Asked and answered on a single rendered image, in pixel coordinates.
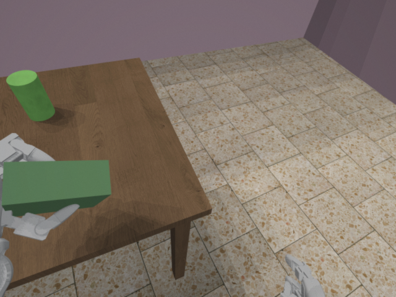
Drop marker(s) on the left robot hand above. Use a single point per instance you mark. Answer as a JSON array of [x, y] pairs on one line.
[[13, 148]]

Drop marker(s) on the table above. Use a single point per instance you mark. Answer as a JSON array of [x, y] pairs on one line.
[[106, 111]]

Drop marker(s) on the robot left forearm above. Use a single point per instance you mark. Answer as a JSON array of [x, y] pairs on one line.
[[6, 267]]

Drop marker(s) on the right robot hand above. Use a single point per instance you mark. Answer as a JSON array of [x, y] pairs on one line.
[[309, 287]]

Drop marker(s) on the sponge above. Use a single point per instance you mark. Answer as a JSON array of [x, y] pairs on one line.
[[48, 186]]

